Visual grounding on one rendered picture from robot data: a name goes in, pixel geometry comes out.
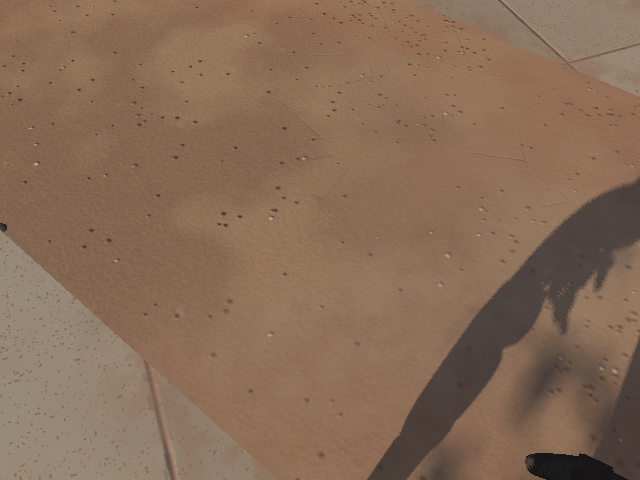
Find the robot right hand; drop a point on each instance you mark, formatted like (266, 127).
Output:
(551, 466)

